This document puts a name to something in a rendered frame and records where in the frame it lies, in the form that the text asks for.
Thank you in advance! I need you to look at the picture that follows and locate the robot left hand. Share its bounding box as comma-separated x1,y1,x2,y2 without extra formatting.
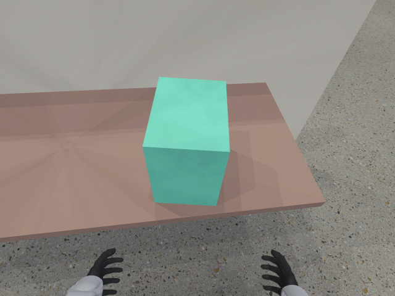
87,248,123,296

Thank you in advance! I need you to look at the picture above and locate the robot right hand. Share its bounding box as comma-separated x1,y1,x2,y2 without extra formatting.
260,250,298,296

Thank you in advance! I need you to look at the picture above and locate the carton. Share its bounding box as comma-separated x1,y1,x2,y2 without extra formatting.
143,77,230,206

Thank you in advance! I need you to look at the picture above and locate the table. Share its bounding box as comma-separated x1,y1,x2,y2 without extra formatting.
0,83,326,242

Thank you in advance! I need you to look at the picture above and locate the left robot forearm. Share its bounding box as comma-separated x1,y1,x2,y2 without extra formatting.
65,276,103,296

